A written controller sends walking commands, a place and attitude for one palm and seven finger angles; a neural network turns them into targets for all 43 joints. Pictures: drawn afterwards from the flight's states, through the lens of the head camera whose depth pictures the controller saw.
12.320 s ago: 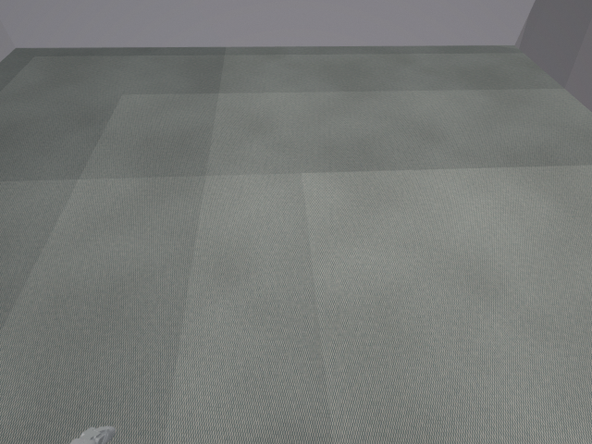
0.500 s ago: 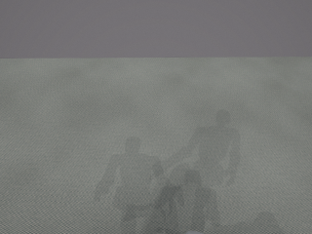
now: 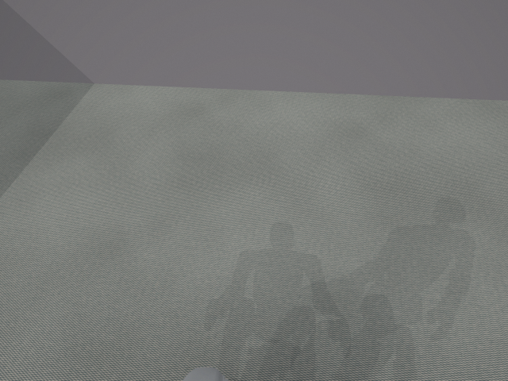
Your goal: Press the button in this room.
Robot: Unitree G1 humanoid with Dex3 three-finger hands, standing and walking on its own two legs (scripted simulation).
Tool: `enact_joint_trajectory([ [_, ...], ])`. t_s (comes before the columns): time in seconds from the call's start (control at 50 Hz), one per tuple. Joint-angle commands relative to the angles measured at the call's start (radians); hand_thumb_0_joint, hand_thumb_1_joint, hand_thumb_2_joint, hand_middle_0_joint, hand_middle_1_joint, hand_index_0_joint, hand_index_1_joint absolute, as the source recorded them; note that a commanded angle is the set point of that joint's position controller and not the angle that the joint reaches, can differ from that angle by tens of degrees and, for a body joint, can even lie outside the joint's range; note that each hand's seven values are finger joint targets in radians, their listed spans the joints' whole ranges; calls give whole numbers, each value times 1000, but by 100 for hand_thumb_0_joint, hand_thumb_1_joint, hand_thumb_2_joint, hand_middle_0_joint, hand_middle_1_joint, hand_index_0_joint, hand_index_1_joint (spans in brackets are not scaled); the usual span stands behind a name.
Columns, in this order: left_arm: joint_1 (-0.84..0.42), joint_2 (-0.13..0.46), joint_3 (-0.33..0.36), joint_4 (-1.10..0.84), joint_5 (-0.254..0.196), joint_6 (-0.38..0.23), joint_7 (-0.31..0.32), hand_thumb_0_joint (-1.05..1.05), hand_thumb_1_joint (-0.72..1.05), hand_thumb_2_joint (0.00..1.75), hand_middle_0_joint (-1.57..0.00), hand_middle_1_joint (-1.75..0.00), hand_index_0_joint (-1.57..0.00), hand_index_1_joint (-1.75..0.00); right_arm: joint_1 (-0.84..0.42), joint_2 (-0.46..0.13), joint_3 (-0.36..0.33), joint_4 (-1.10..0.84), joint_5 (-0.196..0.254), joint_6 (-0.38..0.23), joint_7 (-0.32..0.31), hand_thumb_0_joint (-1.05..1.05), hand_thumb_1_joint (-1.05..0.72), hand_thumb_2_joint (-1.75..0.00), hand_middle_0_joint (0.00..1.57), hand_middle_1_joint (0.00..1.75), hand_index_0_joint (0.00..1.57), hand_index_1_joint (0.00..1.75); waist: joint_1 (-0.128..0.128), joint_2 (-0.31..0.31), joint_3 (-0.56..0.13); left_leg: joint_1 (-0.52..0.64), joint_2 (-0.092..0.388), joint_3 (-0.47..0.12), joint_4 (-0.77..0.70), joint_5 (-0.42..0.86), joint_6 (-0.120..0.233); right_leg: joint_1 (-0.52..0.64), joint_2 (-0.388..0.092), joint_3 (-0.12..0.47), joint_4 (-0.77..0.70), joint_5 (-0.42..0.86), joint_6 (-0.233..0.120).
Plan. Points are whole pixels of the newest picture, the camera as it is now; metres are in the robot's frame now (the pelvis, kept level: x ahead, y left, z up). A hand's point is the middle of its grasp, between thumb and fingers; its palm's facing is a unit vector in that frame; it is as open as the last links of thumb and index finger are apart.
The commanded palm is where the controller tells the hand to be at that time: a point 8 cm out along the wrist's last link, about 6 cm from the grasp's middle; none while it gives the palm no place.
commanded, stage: turn or walk to find it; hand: left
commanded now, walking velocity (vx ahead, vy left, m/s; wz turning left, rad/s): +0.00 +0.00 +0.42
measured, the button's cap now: out of the picture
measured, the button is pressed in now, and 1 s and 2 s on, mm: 0 0 0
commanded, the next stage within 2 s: none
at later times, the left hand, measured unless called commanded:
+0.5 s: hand out of the picture +0.01 +0.28 -0.17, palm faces +0.24 -0.94 -0.26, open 7.4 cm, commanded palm none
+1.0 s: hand out of the picture -0.06 +0.19 -0.15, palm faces +0.44 -0.86 -0.27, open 7.3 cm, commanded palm none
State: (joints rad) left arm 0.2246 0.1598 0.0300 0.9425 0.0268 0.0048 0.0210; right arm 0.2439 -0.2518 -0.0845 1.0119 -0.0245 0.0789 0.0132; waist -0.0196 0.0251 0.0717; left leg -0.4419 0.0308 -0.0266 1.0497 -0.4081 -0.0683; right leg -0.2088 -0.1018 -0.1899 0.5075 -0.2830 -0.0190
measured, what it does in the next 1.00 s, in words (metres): steps on the spot, turning left: left foot, then right foot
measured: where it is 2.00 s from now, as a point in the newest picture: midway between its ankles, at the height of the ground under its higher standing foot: outside the picture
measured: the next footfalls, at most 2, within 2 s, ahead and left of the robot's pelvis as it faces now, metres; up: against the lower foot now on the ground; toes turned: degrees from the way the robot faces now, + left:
left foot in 0.16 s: +0.01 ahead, +0.15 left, +0.00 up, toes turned +9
right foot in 0.68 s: +0.04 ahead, -0.08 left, +0.00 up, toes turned +13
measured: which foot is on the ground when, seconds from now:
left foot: up 0.00-0.14, down 0.16-0.70, up 0.72-1.00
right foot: down 0.00-0.18, up 0.20-0.66, down 0.68-1.00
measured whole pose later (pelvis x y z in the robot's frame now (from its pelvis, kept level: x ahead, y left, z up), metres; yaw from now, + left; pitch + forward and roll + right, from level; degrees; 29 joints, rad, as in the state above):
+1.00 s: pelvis -0.04 -0.01 +0.00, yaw +26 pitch -1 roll +2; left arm 0.22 0.16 0.03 0.94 0.03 0.01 0.02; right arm 0.26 -0.25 -0.09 1.02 -0.03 0.08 0.01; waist -0.02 0.03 0.07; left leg -0.44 0.04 -0.03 1.07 -0.39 -0.07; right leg -0.21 -0.10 -0.20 0.51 -0.28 -0.04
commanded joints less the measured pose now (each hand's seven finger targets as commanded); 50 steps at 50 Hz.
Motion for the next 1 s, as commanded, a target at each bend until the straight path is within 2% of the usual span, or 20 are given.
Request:
enact_joint_trajectory([
  [0.0,77,238,62,-33,4,-11,9,0,90,90,-20,-30,-20,-30,-106,-27,9,-100,13,-35,-2,0,-90,-90,20,30,20,30,70,-216,-69,-14,1,66,-173,-65,-1,124,-250,168,-127,479,-123],
  [0.06,69,257,69,-17,6,-5,7,0,90,90,-20,-30,-20,-30,-96,-26,15,-102,20,-45,-5,0,-90,-90,20,30,20,30,60,-237,-95,69,-8,98,-335,-49,14,128,-260,151,-75,498,-115],
  [0.1,46,259,71,-18,-2,2,7,0,90,90,-20,-30,-20,-30,-40,-38,13,-90,17,-54,-6,0,-90,-90,20,30,20,30,23,-223,-121,201,-16,124,-523,108,24,72,-236,96,2,436,-58],
  [0.12,43,242,68,-21,-11,8,4,0,90,90,-20,-30,-20,-30,-6,-73,7,-82,15,-63,-4,0,-90,-90,20,30,20,30,-1,-132,-147,324,13,92,-653,239,40,-7,-204,54,99,350,-7],
  [0.14,59,187,63,-47,-18,16,-1,0,90,90,-20,-30,-20,-30,18,-171,-14,-88,6,-74,-6,0,-90,-90,20,30,20,30,-14,138,-163,461,225,-183,-711,456,120,-226,-89,-5,289,20,66],
  [0.16,12,145,39,-78,-10,21,-3,0,90,90,-20,-30,-20,-30,55,-235,-26,-84,10,-65,-8,0,-90,-90,20,30,20,30,-31,259,-133,443,371,-300,-724,673,207,-337,-29,36,449,-353,92],
  [0.18,-46,154,39,-73,-7,37,8,0,90,90,-20,-30,-20,-30,74,-217,-26,-64,7,-69,-24,0,-90,-90,20,30,20,30,-60,268,-134,385,354,-307,-734,674,211,-335,-28,133,532,-339,92],
  [0.22,-74,170,52,-48,-12,38,-2,0,90,90,-20,-30,-20,-30,-28,-164,-7,-81,3,-65,-35,0,-90,-90,20,30,20,30,-15,185,-30,287,264,-230,-740,585,209,-345,-29,171,613,-204,90],
  [0.26,-13,169,52,-18,-10,31,-13,0,90,90,-20,-30,-20,-30,-73,-143,3,-102,9,-75,-34,0,-90,-90,20,30,20,30,20,134,-71,331,210,-158,-729,603,198,-337,-19,161,631,-120,100],
  [0.3,-9,172,52,-14,-10,30,-12,0,90,90,-20,-30,-20,-30,-60,-141,2,-102,12,-79,-32,0,-90,-90,20,30,20,30,17,118,-84,345,188,-144,-735,613,195,-329,-11,166,629,-87,109],
  [0.48,-112,152,43,-77,-14,25,-2,0,90,90,-20,-30,-20,-30,22,-137,-15,-97,2,-72,-30,0,-90,-90,20,30,20,30,-26,105,-92,375,208,-287,-715,609,246,-312,20,187,453,-156,113],
  [0.58,-69,137,39,-82,-22,19,2,0,90,90,-20,-30,-20,-30,-18,-141,-21,-112,-4,-60,-27,0,-90,-90,20,30,20,30,2,137,-102,242,175,-332,-683,552,234,-122,64,169,206,-143,87],
  [0.62,-3,146,41,-69,-23,8,4,0,90,90,-20,-30,-20,-30,-30,-134,-22,-115,3,-58,-24,0,-90,-90,20,30,20,30,35,92,-126,170,129,-322,-628,494,196,22,75,152,-3,10,80],
  [0.64,37,172,47,-63,-20,-1,7,0,90,90,-20,-30,-20,-30,-29,-113,-21,-117,10,-60,-21,0,-90,-90,20,30,20,30,54,42,-148,97,83,-288,-566,391,150,139,32,183,-136,94,72],
  [0.66,53,253,63,-63,-5,-13,16,0,90,90,-20,-30,-20,-30,-4,-47,-14,-125,20,-61,-13,0,-90,-90,20,30,20,30,58,-184,-155,-92,-28,-168,-396,135,82,280,-179,398,-222,71,6],
  [0.68,46,299,66,-77,-2,-11,16,0,90,90,-20,-30,-20,-30,-15,-38,-13,-148,13,-59,-14,0,-90,-90,20,30,20,30,62,-290,-111,-150,-110,-48,-183,-160,42,182,-374,538,-249,141,-105],
  [0.72,-36,248,67,-102,-12,-12,18,0,90,90,-20,-30,-20,-30,-17,-75,-27,-116,1,-35,-14,0,-90,-90,20,30,20,30,28,-219,-49,-124,-50,-92,74,-109,45,10,-319,477,-265,94,-139],
  [0.76,-105,183,49,-112,-15,-13,16,0,90,90,-20,-30,-20,-30,26,-56,-25,-79,0,-26,-1,0,-90,-90,20,30,20,30,-18,-124,-18,-110,-19,-62,152,10,30,-25,-222,297,-225,158,-97],
  [0.8,-88,170,45,-107,-12,-21,14,0,90,90,-20,-30,-20,-30,56,-46,-20,-65,0,-21,1,0,-90,-90,20,30,20,30,-15,-170,-24,-102,-12,-36,176,61,12,-11,-195,225,-221,201,-85],
  [0.98,48,222,63,-41,2,-15,12,0,90,90,-20,-30,-20,-30,-65,-29,0,-83,7,-27,-1,0,-90,-90,20,30,20,30,54,-191,-51,-50,17,40,-104,-42,-7,107,-252,179,-176,315,-120],
])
